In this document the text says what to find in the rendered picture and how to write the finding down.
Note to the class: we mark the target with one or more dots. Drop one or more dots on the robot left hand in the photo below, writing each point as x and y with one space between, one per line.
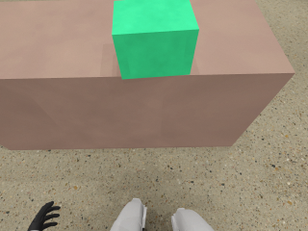
38 222

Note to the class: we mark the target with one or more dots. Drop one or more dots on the robot left thigh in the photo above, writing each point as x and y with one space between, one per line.
131 218

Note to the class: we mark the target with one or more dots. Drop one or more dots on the carton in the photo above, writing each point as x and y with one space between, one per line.
154 38

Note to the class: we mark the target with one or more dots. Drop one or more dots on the robot left shin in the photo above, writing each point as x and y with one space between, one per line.
136 200

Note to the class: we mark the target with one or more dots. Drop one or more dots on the pedestal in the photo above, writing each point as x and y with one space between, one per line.
61 86

